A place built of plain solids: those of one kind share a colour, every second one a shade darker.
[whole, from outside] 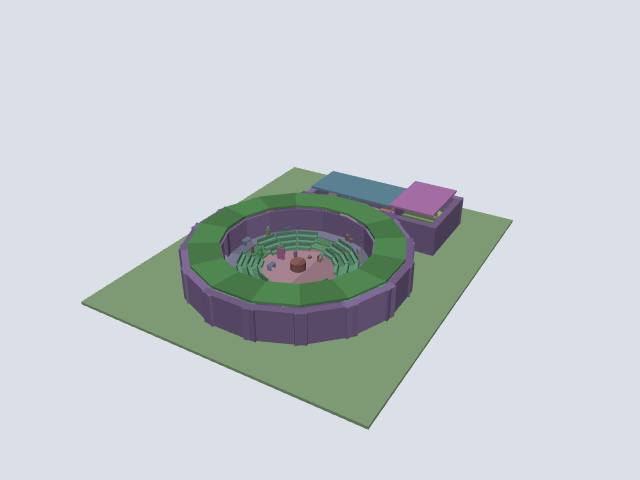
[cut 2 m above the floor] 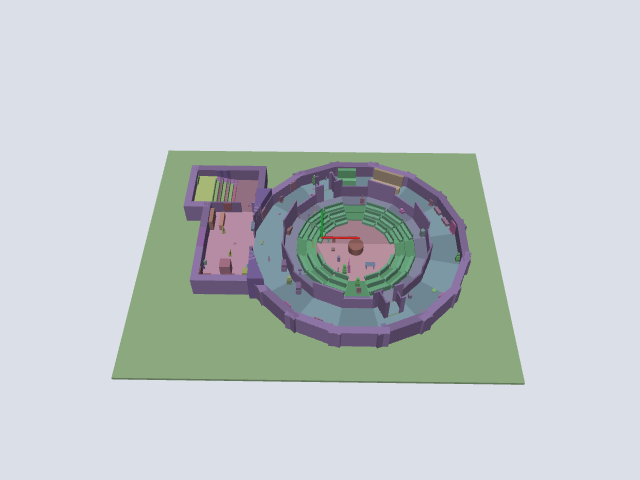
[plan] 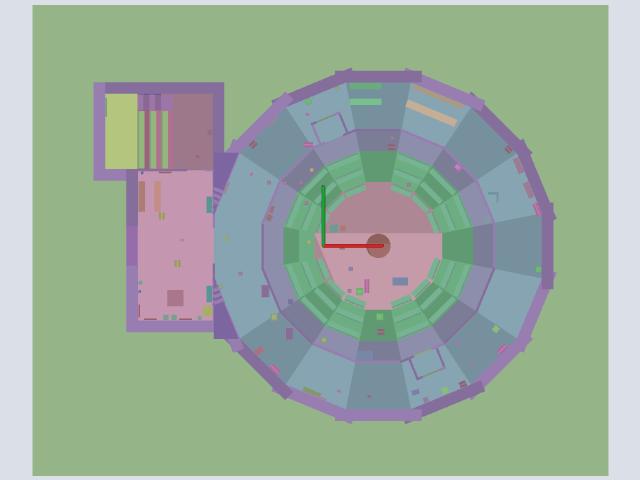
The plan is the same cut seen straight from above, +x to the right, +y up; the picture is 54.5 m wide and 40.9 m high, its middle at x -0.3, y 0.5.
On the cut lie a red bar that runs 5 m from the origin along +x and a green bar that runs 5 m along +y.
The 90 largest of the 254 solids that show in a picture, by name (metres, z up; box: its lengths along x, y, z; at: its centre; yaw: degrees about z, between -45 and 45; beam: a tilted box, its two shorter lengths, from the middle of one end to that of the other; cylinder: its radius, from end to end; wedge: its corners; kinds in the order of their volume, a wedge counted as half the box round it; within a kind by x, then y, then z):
{
 "ground_under_all_1": {"box": [49.1, 40.15, 0.4], "at": [-0.26, 0.46, -1.23]},
 "wall_1": {"box": [1.0, 8.4, 4.43], "at": [-19.1, 9.75, 1.14]},
 "wall_2": {"box": [3.71, 1.0, 4.43], "at": [-17.75, 6.05, 1.14]},
 "wall_3": {"box": [1.0, 5.65, 4.43], "at": [-16.3, -4.53, 1.14]},
 "wall_4": {"box": [1.0, 4.85, 4.43], "at": [-16.3, 4.13, 1.14]},
 "wall_5": {"box": [11.15, 1.0, 4.43], "at": [-14.03, 13.45, 1.14]},
 "wall_6": {"box": [8.35, 1.0, 4.43], "at": [-12.62, -6.85, 1.14]},
 "wall_7": {"box": [1.0, 8.4, 4.43], "at": [-8.95, 9.75, 1.14]},
 "wall_8": {"box": [1.0, 4.19, 4.43], "at": [-8.04, -6.99, 1.14], "yaw": 22.5},
 "wall_9": {"box": [1.0, 4.19, 4.43], "at": [-8.04, 6.99, 1.14], "yaw": -22.5},
 "wall_10": {"box": [7.38, 1.0, 4.43], "at": [-5.53, -10.2, 1.14], "yaw": -45.0},
 "wall_11": {"box": [7.38, 1.0, 4.43], "at": [-5.53, 10.2, 1.14], "yaw": 45.0},
 "wall_12": {"wedge": [[-5.31, -1.91, -1.08], [-5.31, -1.91, 3.35], [-5.13, -1.83, -1.08], [-5.13, -1.83, 3.35], [-3.73, -5.72, -1.08], [-3.73, -5.72, 3.35], [-3.55, -5.64, -1.08], [-3.55, -5.64, 3.35]]},
 "wall_13": {"wedge": [[-5.31, 1.91, -1.08], [-5.31, 1.91, 3.35], [-5.13, 1.83, -1.08], [-5.13, 1.83, 3.35], [-3.73, 5.72, -1.08], [-3.73, 5.72, 3.35], [-3.55, 5.64, -1.08], [-3.55, 5.64, 3.35]]},
 "wall_14": {"wedge": [[-1.04, -8.41, -1.08], [-1.04, -8.41, 3.35], [-0.96, -8.22, -1.08], [-0.96, -8.22, 3.35], [2.77, -9.99, -1.08], [2.77, -9.99, 3.35], [2.85, -9.8, -1.08], [2.85, -9.8, 3.35]]},
 "wall_15": {"box": [7.38, 1.0, 4.43], "at": [-0.85, -13.33, 1.14], "yaw": -22.5},
 "wall_16": {"box": [7.38, 1.0, 4.43], "at": [-0.85, 13.33, 1.14], "yaw": 22.5},
 "wall_17": {"wedge": [[1.2, 11.4, -1.08], [1.2, 11.4, 3.35], [1.38, 11.47, -1.08], [1.38, 11.47, 3.35], [2.0, 9.45, -1.08], [2.0, 9.45, 3.35], [2.19, 9.53, -1.08], [2.19, 9.53, 3.35]]},
 "wall_18": {"box": [7.38, 1.0, 4.43], "at": [4.67, -14.43, 1.14]},
 "wall_19": {"box": [7.38, 1.0, 4.43], "at": [4.67, 14.43, 1.14]},
 "wall_20": {"wedge": [[6.5, 9.8, -1.08], [6.5, 9.8, 3.35], [6.58, 9.99, -1.08], [6.58, 9.99, 3.35], [10.31, 8.22, -1.08], [10.31, 8.22, 3.35], [10.39, 8.41, -1.08], [10.39, 8.41, 3.35]]},
 "wall_21": {"wedge": [[7.16, -9.53, -1.08], [7.16, -9.53, 3.35], [7.35, -9.45, -1.08], [7.35, -9.45, 3.35], [7.97, -11.47, -1.08], [7.97, -11.47, 3.35], [8.15, -11.4, -1.08], [8.15, -11.4, 3.35]]},
 "wall_22": {"box": [7.38, 1.0, 4.43], "at": [10.2, -13.33, 1.14], "yaw": 22.5},
 "wall_23": {"box": [7.38, 1.0, 4.43], "at": [10.2, 13.33, 1.14], "yaw": -22.5},
 "wall_24": {"wedge": [[12.9, -5.64, -1.08], [12.9, -5.64, 3.35], [13.08, -5.72, -1.08], [13.08, -5.72, 3.35], [14.48, -1.83, -1.08], [14.48, -1.83, 3.35], [14.66, -1.91, -1.08], [14.66, -1.91, 3.35]]},
 "wall_25": {"wedge": [[12.9, 5.64, -1.08], [12.9, 5.64, 3.35], [13.08, 5.72, -1.08], [13.08, 5.72, 3.35], [14.48, 1.83, -1.08], [14.48, 1.83, 3.35], [14.66, 1.91, -1.08], [14.66, 1.91, 3.35]]},
 "wall_26": {"box": [7.38, 1.0, 4.43], "at": [14.88, -10.2, 1.14], "yaw": 45.0},
 "wall_27": {"box": [7.38, 1.0, 4.43], "at": [14.88, 10.2, 1.14], "yaw": -45.0},
 "wall_28": {"box": [1.0, 7.38, 4.43], "at": [18.0, -5.52, 1.14], "yaw": -22.5},
 "wall_29": {"box": [1.0, 7.38, 4.43], "at": [18.0, 5.52, 1.14], "yaw": 22.5},
 "wall_30": {"box": [1.0, 7.38, 4.43], "at": [19.1, 0.0, 1.14]},
 "floor_ring_gallery_1": {"wedge": [[-9.35, -2.79, -1.08], [-9.35, -2.79, 0.0], [-7.22, -7.95, -1.08], [-7.22, -7.95, 0.0], [-5.18, -1.96, -1.08], [-5.18, -1.96, 0.0], [-3.68, -5.58, -1.08], [-3.68, -5.58, 0.0]]},
 "floor_ring_gallery_2": {"wedge": [[-9.35, -2.79, -1.08], [-9.35, -2.79, 0.0], [-9.35, 2.79, -1.08], [-9.35, 2.79, 0.0], [-5.18, -1.96, -1.08], [-5.18, -1.96, 0.0], [-5.18, 1.96, -1.08], [-5.18, 1.96, 0.0]]},
 "floor_ring_gallery_3": {"wedge": [[-9.35, 2.79, -1.08], [-9.35, 2.79, 0.0], [-7.22, 7.95, -1.08], [-7.22, 7.95, 0.0], [-5.18, 1.96, -1.08], [-5.18, 1.96, 0.0], [-3.68, 5.58, -1.08], [-3.68, 5.58, 0.0]]},
 "floor_ring_gallery_4": {"wedge": [[-7.22, -7.94, -1.08], [-7.22, -7.94, 0.0], [-3.68, -5.58, -1.08], [-3.68, -5.58, 0.0], [-3.27, -11.89, -1.08], [-3.27, -11.89, 0.0], [-0.91, -8.36, -1.08], [-0.91, -8.36, 0.0]]},
 "floor_ring_gallery_5": {"wedge": [[-7.22, 7.94, -1.08], [-7.22, 7.94, 0.0], [-3.68, 5.58, -1.08], [-3.68, 5.58, 0.0], [-3.27, 11.89, -1.08], [-3.27, 11.89, 0.0], [-0.91, 8.36, -1.08], [-0.91, 8.36, 0.0]]},
 "floor_ring_gallery_6": {"wedge": [[-3.27, -11.89, -1.08], [-3.27, -11.89, 0.0], [-0.91, -8.35, -1.08], [-0.91, -8.35, 0.0], [1.89, -14.03, -1.08], [1.89, -14.03, 0.0], [2.72, -9.86, -1.08], [2.72, -9.86, 0.0]]},
 "floor_ring_gallery_7": {"wedge": [[-3.27, 11.89, -1.08], [-3.27, 11.89, 0.0], [-0.91, 8.35, -1.08], [-0.91, 8.35, 0.0], [1.89, 14.03, -1.08], [1.89, 14.03, 0.0], [2.72, 9.86, -1.08], [2.72, 9.86, 0.0]]},
 "floor_ring_gallery_8": {"wedge": [[1.88, -14.03, -1.08], [1.88, -14.03, 0.0], [2.71, -9.85, -1.08], [2.71, -9.85, 0.0], [6.64, -9.85, -1.08], [6.64, -9.85, 0.0], [7.47, -14.03, -1.08], [7.47, -14.03, 0.0]]},
 "floor_ring_gallery_9": {"wedge": [[1.88, 14.03, -1.08], [1.88, 14.03, 0.0], [2.71, 9.85, -1.08], [2.71, 9.85, 0.0], [6.64, 9.85, -1.08], [6.64, 9.85, 0.0], [7.47, 14.03, -1.08], [7.47, 14.03, 0.0]]},
 "floor_ring_gallery_10": {"wedge": [[6.63, -9.86, -1.08], [6.63, -9.86, 0.0], [7.46, -14.03, -1.08], [7.46, -14.03, 0.0], [10.26, -8.35, -1.08], [10.26, -8.35, 0.0], [12.62, -11.89, -1.08], [12.62, -11.89, 0.0]]},
 "floor_ring_gallery_11": {"wedge": [[6.63, 9.86, -1.08], [6.63, 9.86, 0.0], [7.46, 14.03, -1.08], [7.46, 14.03, 0.0], [10.26, 8.35, -1.08], [10.26, 8.35, 0.0], [12.62, 11.89, -1.08], [12.62, 11.89, 0.0]]},
 "floor_ring_gallery_12": {"wedge": [[10.26, -8.36, -1.08], [10.26, -8.36, 0.0], [12.62, -11.89, -1.08], [12.62, -11.89, 0.0], [13.03, -5.58, -1.08], [13.03, -5.58, 0.0], [16.57, -7.94, -1.08], [16.57, -7.94, 0.0]]},
 "floor_ring_gallery_13": {"wedge": [[10.26, 8.36, -1.08], [10.26, 8.36, 0.0], [12.62, 11.89, -1.08], [12.62, 11.89, 0.0], [13.03, 5.58, -1.08], [13.03, 5.58, 0.0], [16.57, 7.94, -1.08], [16.57, 7.94, 0.0]]},
 "floor_ring_gallery_14": {"wedge": [[13.03, -5.58, -1.08], [13.03, -5.58, 0.0], [14.53, -1.96, -1.08], [14.53, -1.96, 0.0], [16.57, -7.95, -1.08], [16.57, -7.95, 0.0], [18.7, -2.79, -1.08], [18.7, -2.79, 0.0]]},
 "floor_ring_gallery_15": {"wedge": [[13.03, 5.58, -1.08], [13.03, 5.58, 0.0], [14.53, 1.96, -1.08], [14.53, 1.96, 0.0], [16.57, 7.95, -1.08], [16.57, 7.95, 0.0], [18.7, 2.79, -1.08], [18.7, 2.79, 0.0]]},
 "floor_ring_gallery_16": {"wedge": [[14.53, -1.96, -1.08], [14.53, -1.96, 0.0], [14.53, 1.96, -1.08], [14.53, 1.96, 0.0], [18.7, -2.79, -1.08], [18.7, -2.79, 0.0], [18.7, 2.79, -1.08], [18.7, 2.79, 0.0]]},
 "floor_entrance_1": {"box": [6.55, 12.9, 1.08], "at": [-12.63, 0.0, -0.54]},
 "floor_dome_walk_1": {"wedge": [[-5.18, -1.96, -1.08], [-5.18, -1.96, 0.0], [-3.68, -5.59, -1.08], [-3.68, -5.59, 0.0], [-3.41, -1.61, -1.08], [-3.41, -1.61, 0.0], [-2.18, -4.58, -1.08], [-2.18, -4.58, 0.0]]},
 "floor_dome_walk_2": {"wedge": [[-5.18, 1.96, -1.08], [-5.18, 1.96, 0.0], [-3.68, 5.59, -1.08], [-3.68, 5.59, 0.0], [-3.41, 1.61, -1.08], [-3.41, 1.61, 0.0], [-2.18, 4.58, -1.08], [-2.18, 4.58, 0.0]]},
 "floor_dome_walk_3": {"wedge": [[-3.68, -5.58, -1.08], [-3.68, -5.58, 0.0], [-2.18, -4.58, -1.08], [-2.18, -4.58, 0.0], [-0.91, -8.36, -1.08], [-0.91, -8.36, 0.0], [0.09, -6.86, -1.08], [0.09, -6.86, 0.0]]},
 "floor_dome_walk_4": {"wedge": [[-3.68, 5.58, -1.08], [-3.68, 5.58, 0.0], [-2.18, 4.58, -1.08], [-2.18, 4.58, 0.0], [-0.91, 8.36, -1.08], [-0.91, 8.36, 0.0], [0.09, 6.86, -1.08], [0.09, 6.86, 0.0]]},
 "floor_dome_walk_5": {"wedge": [[-0.91, -8.36, -1.08], [-0.91, -8.36, 0.0], [0.09, -6.86, -1.08], [0.09, -6.86, 0.0], [2.72, -9.86, -1.08], [2.72, -9.86, 0.0], [3.07, -8.09, -1.08], [3.07, -8.09, 0.0]]},
 "floor_dome_walk_6": {"wedge": [[-0.91, 8.36, -1.08], [-0.91, 8.36, 0.0], [0.09, 6.86, -1.08], [0.09, 6.86, 0.0], [2.72, 9.86, -1.08], [2.72, 9.86, 0.0], [3.07, 8.09, -1.08], [3.07, 8.09, 0.0]]},
 "floor_dome_walk_7": {"wedge": [[6.28, -8.09, -1.08], [6.28, -8.09, 0.0], [6.63, -9.86, -1.08], [6.63, -9.86, 0.0], [9.26, -6.86, -1.08], [9.26, -6.86, 0.0], [10.26, -8.36, -1.08], [10.26, -8.36, 0.0]]},
 "floor_dome_walk_8": {"wedge": [[6.28, 8.09, -1.08], [6.28, 8.09, 0.0], [6.63, 9.86, -1.08], [6.63, 9.86, 0.0], [9.26, 6.86, -1.08], [9.26, 6.86, 0.0], [10.26, 8.36, -1.08], [10.26, 8.36, 0.0]]},
 "floor_dome_walk_9": {"wedge": [[9.26, -6.86, -1.08], [9.26, -6.86, 0.0], [10.26, -8.36, -1.08], [10.26, -8.36, 0.0], [11.53, -4.58, -1.08], [11.53, -4.58, 0.0], [13.03, -5.58, -1.08], [13.03, -5.58, 0.0]]},
 "floor_dome_walk_10": {"wedge": [[9.26, 6.86, -1.08], [9.26, 6.86, 0.0], [10.26, 8.36, -1.08], [10.26, 8.36, 0.0], [11.53, 4.58, -1.08], [11.53, 4.58, 0.0], [13.03, 5.58, -1.08], [13.03, 5.58, 0.0]]},
 "floor_dome_walk_11": {"wedge": [[11.53, -4.58, -1.08], [11.53, -4.58, 0.0], [12.76, -1.61, -1.08], [12.76, -1.61, 0.0], [13.03, -5.59, -1.08], [13.03, -5.59, 0.0], [14.53, -1.96, -1.08], [14.53, -1.96, 0.0]]},
 "floor_dome_walk_12": {"wedge": [[11.53, 4.58, -1.08], [11.53, 4.58, 0.0], [12.76, 1.61, -1.08], [12.76, 1.61, 0.0], [13.03, 5.59, -1.08], [13.03, 5.59, 0.0], [14.53, 1.96, -1.08], [14.53, 1.96, 0.0]]},
 "floor_lecture_room_1": {"box": [9.35, 6.6, 1.08], "at": [-14.03, 9.75, -0.54]},
 "ceil_ring_gallery_1": {"wedge": [[-9.35, -2.79, 3.6], [-9.35, -2.79, 3.9], [-7.22, -7.95, 3.6], [-7.22, -7.95, 3.9], [-5.28, -1.98, 3.6], [-5.28, -1.98, 3.9], [-3.76, -5.64, 3.6], [-3.76, -5.64, 3.9]]},
 "ceil_ring_gallery_2": {"wedge": [[-9.35, 2.79, 3.6], [-9.35, 2.79, 3.9], [-7.22, 7.95, 3.6], [-7.22, 7.95, 3.9], [-5.28, 1.98, 3.6], [-5.28, 1.98, 3.9], [-3.76, 5.64, 3.6], [-3.76, 5.64, 3.9]]},
 "ceil_ring_gallery_3": {"wedge": [[-7.22, -7.94, 3.6], [-7.22, -7.94, 3.9], [-3.76, -5.64, 3.6], [-3.76, -5.64, 3.9], [-3.27, -11.89, 3.6], [-3.27, -11.89, 3.9], [-0.96, -8.44, 3.6], [-0.96, -8.44, 3.9]]},
 "ceil_ring_gallery_4": {"wedge": [[-7.22, 7.94, 3.6], [-7.22, 7.94, 3.9], [-3.76, 5.64, 3.6], [-3.76, 5.64, 3.9], [-3.27, 11.89, 3.6], [-3.27, 11.89, 3.9], [-0.96, 8.44, 3.6], [-0.96, 8.44, 3.9]]},
 "ceil_ring_gallery_5": {"wedge": [[-3.27, -11.89, 3.6], [-3.27, -11.89, 3.9], [-0.96, -8.44, 3.6], [-0.96, -8.44, 3.9], [1.89, -14.03, 3.6], [1.89, -14.03, 3.9], [2.7, -9.95, 3.6], [2.7, -9.95, 3.9]]},
 "ceil_ring_gallery_6": {"wedge": [[-3.27, 11.89, 3.6], [-3.27, 11.89, 3.9], [-0.96, 8.44, 3.6], [-0.96, 8.44, 3.9], [1.89, 14.03, 3.6], [1.89, 14.03, 3.9], [2.7, 9.95, 3.6], [2.7, 9.95, 3.9]]},
 "ceil_ring_gallery_7": {"wedge": [[6.65, -9.95, 3.6], [6.65, -9.95, 3.9], [7.46, -14.03, 3.6], [7.46, -14.03, 3.9], [10.31, -8.44, 3.6], [10.31, -8.44, 3.9], [12.62, -11.89, 3.6], [12.62, -11.89, 3.9]]},
 "ceil_ring_gallery_8": {"wedge": [[6.65, 9.95, 3.6], [6.65, 9.95, 3.9], [7.46, 14.03, 3.6], [7.46, 14.03, 3.9], [10.31, 8.44, 3.6], [10.31, 8.44, 3.9], [12.62, 11.89, 3.6], [12.62, 11.89, 3.9]]},
 "ceil_ring_gallery_9": {"wedge": [[10.31, -8.44, 3.6], [10.31, -8.44, 3.9], [12.62, -11.89, 3.6], [12.62, -11.89, 3.9], [13.11, -5.64, 3.6], [13.11, -5.64, 3.9], [16.57, -7.94, 3.6], [16.57, -7.94, 3.9]]},
 "ceil_ring_gallery_10": {"wedge": [[10.31, 8.44, 3.6], [10.31, 8.44, 3.9], [12.62, 11.89, 3.6], [12.62, 11.89, 3.9], [13.11, 5.64, 3.6], [13.11, 5.64, 3.9], [16.57, 7.94, 3.6], [16.57, 7.94, 3.9]]},
 "ceil_ring_gallery_11": {"wedge": [[13.11, -5.64, 3.6], [13.11, -5.64, 3.9], [14.63, -1.98, 3.6], [14.63, -1.98, 3.9], [16.57, -7.95, 3.6], [16.57, -7.95, 3.9], [18.7, -2.79, 3.6], [18.7, -2.79, 3.9]]},
 "ceil_ring_gallery_12": {"wedge": [[13.11, 5.64, 3.6], [13.11, 5.64, 3.9], [14.63, 1.98, 3.6], [14.63, 1.98, 3.9], [16.57, 7.95, 3.6], [16.57, 7.95, 3.9], [18.7, 2.79, 3.6], [18.7, 2.79, 3.9]]},
 "wall_mass_1": {"wedge": [[-9.35, -7.94, -1.08], [-9.35, -7.94, 3.35], [-9.35, -2.79, -1.08], [-9.35, -2.79, -1.08], [-9.35, -2.79, 3.35], [-9.35, -2.79, 3.35], [-7.21, -7.94, -1.08], [-7.21, -7.94, 3.35]]},
 "wall_mass_2": {"wedge": [[-9.35, 2.79, -1.08], [-9.35, 2.79, -1.08], [-9.35, 2.79, 3.35], [-9.35, 2.79, 3.35], [-9.35, 7.94, -1.08], [-9.35, 7.94, 3.35], [-7.21, 7.94, -1.08], [-7.21, 7.94, 3.35]]},
 "floor_dome_low_1": {"wedge": [[-0.78, 1.08, -1.08], [-0.78, 1.08, -0.48], [1.59, -4.62, -1.08], [1.59, -4.62, -0.48], [3.59, -5.45, -1.08], [3.59, -5.45, -0.48], [5.76, -5.45, -1.08], [5.76, -5.45, -0.48], [7.76, -4.62, -1.08], [7.76, -4.62, -0.48], [9.3, -3.09, -1.08], [9.3, -3.09, -0.48], [10.13, -1.08, -1.08], [10.13, -1.08, -0.48], [10.13, 1.08, -1.08], [10.13, 1.08, -0.48]]},
 "floor_dome_low_2": {"wedge": [[-0.78, 1.08, -1.08], [-0.78, 1.08, -0.48], [0.05, 3.09, -1.08], [0.05, 3.09, -0.48], [1.59, 4.62, -1.08], [1.59, 4.62, -0.48], [3.59, 5.45, -1.08], [3.59, 5.45, -0.48], [5.76, 5.45, -1.08], [5.76, 5.45, -0.48], [7.76, 4.62, -1.08], [7.76, 4.62, -0.48], [9.3, 3.09, -1.08], [9.3, 3.09, -0.48], [10.13, 1.08, -1.08], [10.13, 1.08, -0.48]]},
 "floor_lecture_back_1": {"box": [2.85, 6.6, 1.83], "at": [-17.28, 9.75, -0.17]},
 "ceil_entrance_1": {"box": [6.55, 12.9, 0.3], "at": [-12.63, 0.0, 4.35]},
 "step_lecture_tier_1": {"box": [1.0, 5.0, 1.83], "at": [-15.35, 9.05, -0.17]},
 "step_lecture_tier_2": {"box": [1.0, 5.0, 1.58], "at": [-14.35, 9.05, -0.29]},
 "step_lecture_tier_3": {"box": [1.0, 5.0, 1.33], "at": [-13.35, 9.05, -0.41]},
 "ceil_lecture_room_1": {"box": [9.35, 6.6, 0.3], "at": [-14.03, 9.75, 4.55]},
 "bar_ring_gallery_1": {"wedge": [[6.95, 11.88, -0.01], [6.95, 11.88, 1.1], [7.2, 12.48, -0.01], [7.2, 12.48, 1.1], [11.16, 10.14, -0.01], [11.16, 10.14, 1.1], [11.41, 10.74, -0.01], [11.41, 10.74, 1.1]]},
 "bar_ring_gallery_2": {"wedge": [[7.59, 13.4, -0.01], [7.59, 13.4, 2.1], [7.74, 13.77, -0.01], [7.74, 13.77, 2.1], [11.79, 11.66, -0.01], [11.79, 11.66, 2.1], [11.94, 12.03, -0.01], [11.94, 12.03, 2.1]]},
 "door_leaf_1": {"box": [0.97, 3.4, 4.35], "at": [-16.32, 0.0, 1.09]},
 "step_dome_ring_1": {"wedge": [[-2.19, 4.58, -1.08], [-2.19, 4.58, -0.16], [-1.06, 3.83, -1.08], [-1.06, 3.83, -0.16], [0.09, 6.86, -1.08], [0.09, 6.86, -0.16], [0.84, 5.74, -1.08], [0.84, 5.74, -0.16]]},
 "step_dome_ring_2": {"wedge": [[8.51, -5.74, -1.08], [8.51, -5.74, -0.16], [9.26, -6.86, -1.08], [9.26, -6.86, -0.16], [10.41, -3.83, -1.08], [10.41, -3.83, -0.16], [11.54, -4.58, -1.08], [11.54, -4.58, -0.16]]},
 "step_dome_ring_3": {"wedge": [[8.51, 5.74, -1.08], [8.51, 5.74, -0.16], [9.26, 6.86, -1.08], [9.26, 6.86, -0.16], [10.41, 3.83, -1.08], [10.41, 3.83, -0.16], [11.54, 4.58, -1.08], [11.54, 4.58, -0.16]]},
 "paybox_1": {"box": [1.4, 1.4, 2.4], "at": [-12.63, -4.45, 1.2]}
}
